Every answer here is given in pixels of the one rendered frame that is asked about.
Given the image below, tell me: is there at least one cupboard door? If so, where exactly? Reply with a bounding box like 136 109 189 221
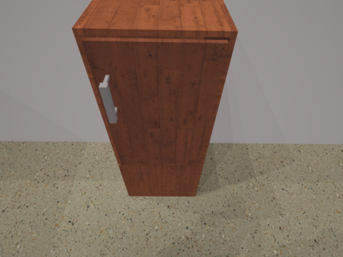
82 37 229 165

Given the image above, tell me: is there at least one handle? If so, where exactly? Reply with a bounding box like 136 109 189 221
99 75 118 124

